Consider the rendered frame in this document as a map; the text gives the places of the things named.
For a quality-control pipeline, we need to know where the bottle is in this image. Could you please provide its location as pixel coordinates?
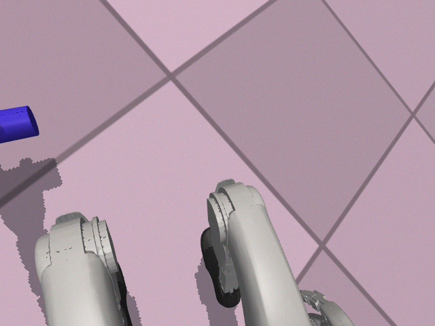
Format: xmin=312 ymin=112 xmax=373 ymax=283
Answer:
xmin=0 ymin=106 xmax=39 ymax=143

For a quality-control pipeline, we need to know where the right robot foot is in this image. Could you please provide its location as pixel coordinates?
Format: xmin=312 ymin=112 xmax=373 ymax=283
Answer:
xmin=201 ymin=227 xmax=241 ymax=308

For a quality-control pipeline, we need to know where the right robot hand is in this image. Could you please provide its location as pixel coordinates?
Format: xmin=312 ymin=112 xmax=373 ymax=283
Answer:
xmin=299 ymin=290 xmax=355 ymax=326

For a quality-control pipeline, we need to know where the left robot foot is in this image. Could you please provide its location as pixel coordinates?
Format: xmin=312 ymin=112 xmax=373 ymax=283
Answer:
xmin=116 ymin=263 xmax=133 ymax=326

